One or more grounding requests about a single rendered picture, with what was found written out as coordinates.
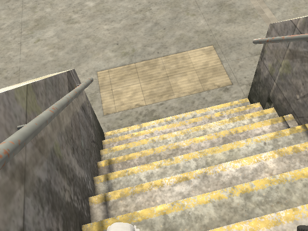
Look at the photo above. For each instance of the stairs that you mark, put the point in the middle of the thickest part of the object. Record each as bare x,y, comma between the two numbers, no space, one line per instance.
229,167

